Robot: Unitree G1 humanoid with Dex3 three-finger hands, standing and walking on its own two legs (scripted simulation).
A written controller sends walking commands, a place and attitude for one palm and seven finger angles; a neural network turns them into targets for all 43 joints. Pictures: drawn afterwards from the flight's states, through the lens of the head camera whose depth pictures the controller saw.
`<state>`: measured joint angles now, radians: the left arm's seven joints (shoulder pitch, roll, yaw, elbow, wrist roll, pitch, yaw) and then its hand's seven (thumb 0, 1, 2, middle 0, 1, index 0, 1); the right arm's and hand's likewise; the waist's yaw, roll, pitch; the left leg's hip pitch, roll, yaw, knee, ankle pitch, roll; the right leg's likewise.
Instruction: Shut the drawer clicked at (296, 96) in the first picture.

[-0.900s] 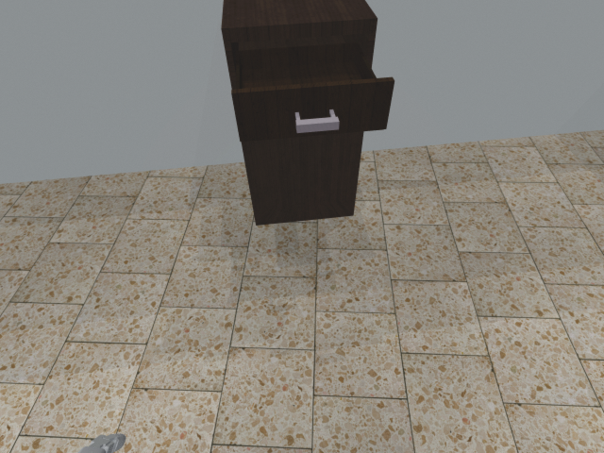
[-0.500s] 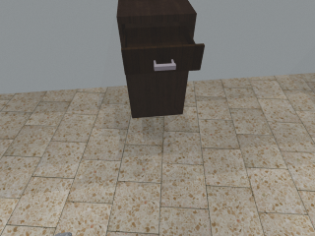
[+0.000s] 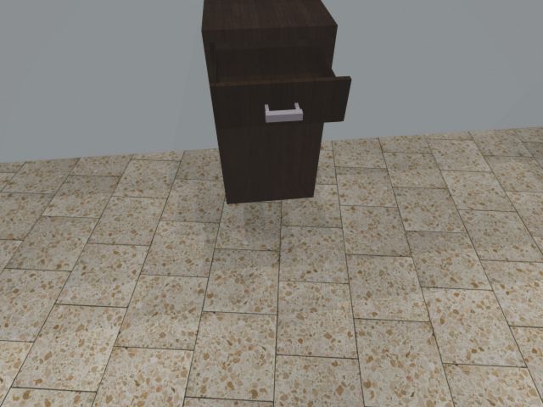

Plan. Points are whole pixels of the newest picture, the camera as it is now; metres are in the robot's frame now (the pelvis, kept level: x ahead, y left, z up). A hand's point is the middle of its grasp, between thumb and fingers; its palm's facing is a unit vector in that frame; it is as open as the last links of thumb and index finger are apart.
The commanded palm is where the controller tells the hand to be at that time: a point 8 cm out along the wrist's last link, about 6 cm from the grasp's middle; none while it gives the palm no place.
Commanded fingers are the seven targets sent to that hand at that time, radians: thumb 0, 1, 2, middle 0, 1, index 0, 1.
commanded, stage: look at it before walking up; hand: left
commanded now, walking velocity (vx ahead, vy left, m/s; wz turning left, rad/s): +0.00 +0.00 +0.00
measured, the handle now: (282, 111) +0.89 +0.02 -0.05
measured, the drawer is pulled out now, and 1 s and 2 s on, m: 0.29 0.29 0.29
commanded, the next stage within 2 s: walk to a spot facing it in 0.54 s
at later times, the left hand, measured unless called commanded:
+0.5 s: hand out of the picture +0.07 +0.25 -0.15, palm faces -0.03 -0.94 -0.33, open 7.4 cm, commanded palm none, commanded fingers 0.00 0.90 0.90 -0.20 -0.30 -0.20 -0.30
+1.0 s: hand out of the picture +0.06 +0.21 -0.18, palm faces -0.13 -0.95 -0.27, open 7.4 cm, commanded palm none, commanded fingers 0.00 0.90 0.90 -0.20 -0.30 -0.20 -0.30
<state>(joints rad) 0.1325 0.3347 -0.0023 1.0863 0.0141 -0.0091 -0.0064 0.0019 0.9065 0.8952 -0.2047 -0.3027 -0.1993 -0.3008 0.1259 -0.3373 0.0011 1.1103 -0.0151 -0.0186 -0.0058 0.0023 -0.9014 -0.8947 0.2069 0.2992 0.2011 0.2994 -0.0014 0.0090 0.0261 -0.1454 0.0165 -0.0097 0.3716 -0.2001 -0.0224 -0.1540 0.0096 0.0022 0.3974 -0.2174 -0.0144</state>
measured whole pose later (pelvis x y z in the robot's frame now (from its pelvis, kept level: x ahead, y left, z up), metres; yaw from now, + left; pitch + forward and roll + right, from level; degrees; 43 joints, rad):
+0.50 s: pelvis +0.00 +0.01 +0.00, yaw +0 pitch -2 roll +0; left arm 0.15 0.34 0.00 1.09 0.02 -0.01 -0.01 0.00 0.91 0.90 -0.20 -0.30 -0.20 -0.30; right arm 0.13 -0.34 0.00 1.12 -0.01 -0.02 0.00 0.00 -0.90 -0.89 0.21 0.30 0.20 0.30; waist 0.00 0.00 0.02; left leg -0.14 0.01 -0.01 0.35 -0.19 -0.01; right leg -0.14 0.00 0.01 0.37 -0.20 0.00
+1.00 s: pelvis -0.02 +0.00 -0.02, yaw -9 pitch -1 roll +2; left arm 0.23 0.26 0.03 0.97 0.02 0.06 -0.01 0.00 0.91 0.90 -0.20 -0.30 -0.20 -0.30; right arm 0.16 -0.24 -0.04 0.99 -0.02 0.01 -0.02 0.00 -0.90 -0.89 0.21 0.30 0.20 0.30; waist 0.02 -0.02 0.07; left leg -0.24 0.05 0.14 0.57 -0.31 -0.01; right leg -0.35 0.02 0.06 0.72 -0.36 0.00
